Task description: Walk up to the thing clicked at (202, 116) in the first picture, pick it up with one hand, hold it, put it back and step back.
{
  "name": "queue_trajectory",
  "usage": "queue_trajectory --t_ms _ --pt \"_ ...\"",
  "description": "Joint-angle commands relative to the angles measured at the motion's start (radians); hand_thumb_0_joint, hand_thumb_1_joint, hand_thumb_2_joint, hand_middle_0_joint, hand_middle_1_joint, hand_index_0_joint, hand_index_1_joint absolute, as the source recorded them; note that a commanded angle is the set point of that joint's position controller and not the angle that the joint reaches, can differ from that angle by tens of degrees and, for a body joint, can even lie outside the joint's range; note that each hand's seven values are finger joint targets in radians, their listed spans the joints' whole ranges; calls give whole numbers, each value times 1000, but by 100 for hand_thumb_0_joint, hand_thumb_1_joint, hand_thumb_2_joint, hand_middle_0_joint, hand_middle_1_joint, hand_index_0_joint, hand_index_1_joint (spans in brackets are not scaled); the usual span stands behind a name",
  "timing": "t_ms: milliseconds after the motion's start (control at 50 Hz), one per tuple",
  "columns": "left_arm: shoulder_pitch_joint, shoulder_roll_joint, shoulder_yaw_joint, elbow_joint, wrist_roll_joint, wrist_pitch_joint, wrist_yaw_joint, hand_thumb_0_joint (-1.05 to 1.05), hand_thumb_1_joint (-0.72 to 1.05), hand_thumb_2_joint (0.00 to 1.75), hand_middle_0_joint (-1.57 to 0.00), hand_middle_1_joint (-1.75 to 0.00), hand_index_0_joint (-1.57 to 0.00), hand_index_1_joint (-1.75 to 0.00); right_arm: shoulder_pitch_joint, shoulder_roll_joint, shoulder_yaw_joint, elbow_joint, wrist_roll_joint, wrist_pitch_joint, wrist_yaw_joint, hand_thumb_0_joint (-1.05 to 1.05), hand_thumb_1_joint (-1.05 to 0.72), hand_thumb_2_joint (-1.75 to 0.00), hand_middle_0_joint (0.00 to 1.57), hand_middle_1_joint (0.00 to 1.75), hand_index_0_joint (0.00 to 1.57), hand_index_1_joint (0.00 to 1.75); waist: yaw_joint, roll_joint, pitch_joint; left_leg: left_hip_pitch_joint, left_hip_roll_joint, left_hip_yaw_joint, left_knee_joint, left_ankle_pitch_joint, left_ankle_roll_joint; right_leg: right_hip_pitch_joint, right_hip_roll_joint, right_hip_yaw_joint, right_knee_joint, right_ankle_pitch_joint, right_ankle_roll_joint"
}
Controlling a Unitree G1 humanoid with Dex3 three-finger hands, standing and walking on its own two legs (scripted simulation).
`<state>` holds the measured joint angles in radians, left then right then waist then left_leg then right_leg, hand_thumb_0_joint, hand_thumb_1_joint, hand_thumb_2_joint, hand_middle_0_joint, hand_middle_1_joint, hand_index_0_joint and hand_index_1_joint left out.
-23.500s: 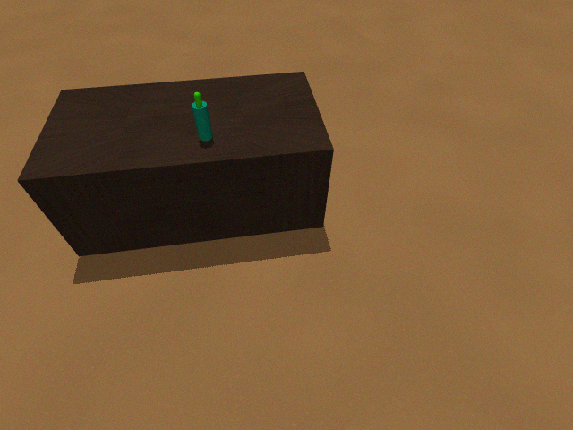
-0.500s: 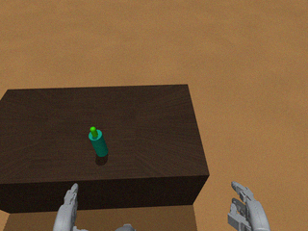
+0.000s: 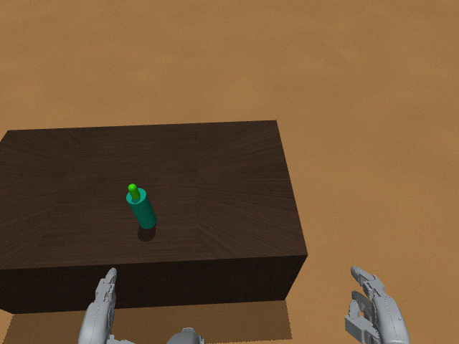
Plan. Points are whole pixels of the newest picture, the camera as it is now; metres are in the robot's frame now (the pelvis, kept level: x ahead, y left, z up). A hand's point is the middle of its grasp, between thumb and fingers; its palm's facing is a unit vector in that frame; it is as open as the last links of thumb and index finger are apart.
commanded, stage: home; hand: left
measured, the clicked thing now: (140, 205) +0.49 +0.26 -0.18
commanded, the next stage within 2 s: stand in 1.50 s
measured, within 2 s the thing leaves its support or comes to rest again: neither
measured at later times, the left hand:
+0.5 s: hand (127, 316) +0.19 +0.19 -0.05, palm faces +0.11 -0.97 -0.23, open 17.2 cm
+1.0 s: hand (126, 320) +0.18 +0.19 -0.05, palm faces +0.12 -0.96 -0.24, open 17.3 cm
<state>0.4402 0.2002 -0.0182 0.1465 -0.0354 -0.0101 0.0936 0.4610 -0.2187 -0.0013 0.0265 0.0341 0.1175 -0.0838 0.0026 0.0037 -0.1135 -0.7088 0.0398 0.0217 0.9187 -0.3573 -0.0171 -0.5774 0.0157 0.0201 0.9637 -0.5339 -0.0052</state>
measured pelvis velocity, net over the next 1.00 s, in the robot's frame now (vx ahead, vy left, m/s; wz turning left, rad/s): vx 0.01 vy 0.01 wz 0.00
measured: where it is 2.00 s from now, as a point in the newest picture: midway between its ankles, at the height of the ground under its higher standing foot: outside the picture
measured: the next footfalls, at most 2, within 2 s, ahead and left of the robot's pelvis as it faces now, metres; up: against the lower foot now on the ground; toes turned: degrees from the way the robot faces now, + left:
none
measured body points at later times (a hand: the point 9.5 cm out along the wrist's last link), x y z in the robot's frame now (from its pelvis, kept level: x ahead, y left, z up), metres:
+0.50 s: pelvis +0.01 +0.02 +0.00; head +0.05 +0.02 +0.45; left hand +0.18 +0.24 -0.03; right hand +0.17 -0.21 -0.03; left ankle +0.06 +0.13 -0.68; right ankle -0.03 -0.11 -0.68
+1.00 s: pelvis +0.01 +0.01 +0.00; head +0.04 +0.02 +0.45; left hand +0.17 +0.24 -0.03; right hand +0.17 -0.22 -0.04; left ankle +0.06 +0.13 -0.68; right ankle -0.03 -0.11 -0.68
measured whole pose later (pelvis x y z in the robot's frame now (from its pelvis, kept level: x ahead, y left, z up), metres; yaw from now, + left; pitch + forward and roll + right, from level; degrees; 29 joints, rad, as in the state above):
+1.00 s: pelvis +0.01 +0.01 +0.00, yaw +0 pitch +10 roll +0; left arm 0.48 0.20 0.00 0.07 -0.03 0.02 0.11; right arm 0.45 -0.22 0.01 0.07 0.03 0.10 -0.09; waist -0.01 0.00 -0.12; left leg -0.74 0.04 0.02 0.96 -0.39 0.00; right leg -0.59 0.01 0.02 0.97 -0.55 0.01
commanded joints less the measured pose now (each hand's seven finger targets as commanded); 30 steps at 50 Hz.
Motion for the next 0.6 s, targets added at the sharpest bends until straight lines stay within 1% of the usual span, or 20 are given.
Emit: queue_trajectory --t_ms 0,60,80,100,120,140,180,200,220,240,280,340,380,400,440,460,480,520,540,580 --pt "-37 100 56 -209 4 -59 7 0 -52 8 -5 -6 -6 -6 0 -74 -35 -176 1 -63 -6 0 -90 -91 20 30 20 30 -7 8 -103 212 -24 36 -103 105 30 -72 -8 -7 -194 234 13" --pt "-29 96 54 -209 5 -54 6 0 -50 9 -6 -6 -6 -6 -24 -85 -44 -194 0 -67 -7 0 -90 -91 20 30 20 30 -6 -3 -106 214 -23 33 -103 115 30 -72 -5 -13 -191 245 13" --pt "-23 97 57 -211 5 -51 6 0 -49 9 -6 -6 -6 -6 -7 -84 -49 -181 -1 -65 -8 0 -90 -91 20 30 20 30 -11 -5 -115 215 -23 33 -97 125 31 -72 -5 -12 -189 261 15" --pt "-34 101 61 -219 5 -51 7 0 -50 9 -6 -6 -6 -6 -3 -92 -53 -183 -1 -64 -7 0 -90 -91 20 30 20 30 -9 3 -107 224 -20 29 -107 121 28 -75 -2 -20 -185 246 12" --pt "-9 92 54 -206 4 -50 6 0 -49 10 -6 -6 -6 -6 -16 -99 -59 -189 1 -63 -8 0 -90 -91 20 30 20 30 -5 -1 -104 222 -19 26 -108 124 27 -77 -1 -22 -182 243 9" --pt "-20 108 71 -220 3 -49 9 0 -50 9 -6 -6 -6 -6 -22 -100 -64 -195 0 -63 -9 0 -90 -91 20 30 20 30 1 -1 -111 217 -18 24 -107 128 26 -70 0 -25 -182 244 10" --pt "4 108 76 -212 5 -46 10 0 -49 9 -6 -6 -6 -6 -30 -99 -60 -207 1 -62 -8 0 -90 -91 20 30 20 30 7 -23 -100 204 -18 23 -109 114 27 -71 1 -27 -183 225 9" --pt "-8 112 75 -219 5 -48 12 0 -49 10 -6 -6 -6 -6 -23 -103 -64 -192 0 -59 -8 0 -90 -91 20 30 20 30 6 -6 -94 205 -17 21 -112 119 25 -73 3 -29 -178 226 7" --pt "10 102 71 -209 7 -46 11 0 -49 10 -6 -6 -6 -6 -12 -92 -56 -193 -3 -59 -6 0 -90 -91 20 30 20 30 6 -3 -111 216 -16 20 -110 145 23 -68 5 -33 -168 251 7" --pt "-1 99 62 -218 4 -46 11 0 -50 9 -6 -6 -6 -6 -31 -110 -65 -204 -2 -57 -7 0 -90 -91 20 30 20 30 2 -13 -94 208 -14 16 -114 131 23 -77 6 -35 -171 232 6" --pt "10 98 63 -215 5 -44 10 0 -51 8 -5 -6 -6 -6 -9 -89 -47 -198 -1 -54 -6 0 -90 -91 20 30 20 30 6 -9 -104 203 -17 19 -106 147 25 -72 3 -32 -167 254 6" --pt "-17 94 53 -247 4 -45 10 0 -51 8 -5 -6 -6 -6 -6 -89 -47 -198 -2 -54 -5 0 -90 -90 20 30 20 30 3 20 -103 217 -13 13 -121 131 19 -85 7 -39 -160 227 1" --pt "-4 87 51 -234 8 -40 8 0 -52 8 -5 -6 -6 -6 6 -91 -51 -204 -4 -56 -6 0 -90 -90 20 30 20 30 -5 -1 -131 226 -11 11 -108 162 23 -76 8 -38 -152 259 4" --pt "0 98 61 -240 5 -40 9 0 -50 9 -6 -6 -6 -6 12 -89 -50 -192 -2 -55 -6 0 -90 -91 20 30 20 30 0 8 -124 222 -14 16 -100 177 23 -72 5 -34 -154 281 6" --pt "4 103 68 -249 6 -36 9 0 -52 8 -5 -6 -6 -6 -1 -92 -53 -194 -5 -56 -6 0 -90 -90 20 30 20 30 8 22 -126 226 -9 7 -111 175 19 -73 8 -41 -145 265 2" --pt "-6 97 59 -250 8 -34 11 0 -53 7 -5 -6 -5 -5 -5 -106 -69 -202 -5 -56 -7 0 -90 -90 20 30 20 30 -2 17 -116 227 -7 5 -122 145 18 -91 11 -44 -147 234 0" --pt "0 103 70 -250 6 -35 13 0 -51 9 -6 -6 -6 -6 -5 -98 -60 -195 -6 -55 -10 0 -90 -90 20 30 20 30 8 26 -120 215 -10 8 -111 153 19 -86 7 -40 -150 242 0" --pt "17 94 66 -233 7 -32 12 0 -52 8 -5 -6 -6 -6 9 -98 -64 -188 -6 -54 -8 0 -90 -90 20 30 20 30 6 10 -102 209 -9 5 -118 131 19 -87 9 -43 -151 222 0" --pt "11 101 69 -251 4 -33 11 0 -51 8 -5 -6 -6 -6 -1 -93 -53 -192 -4 -54 -7 0 -90 -90 20 30 20 30 9 28 -92 194 -13 10 -116 119 19 -89 5 -38 -156 214 -2" --pt "30 101 72 -235 5 -31 10 0 -51 8 -5 -6 -6 -6 5 -96 -57 -198 -4 -54 -9 0 -90 -90 20 30 20 30 5 5 -122 205 -15 16 -101 146 23 -79 4 -33 -159 249 3"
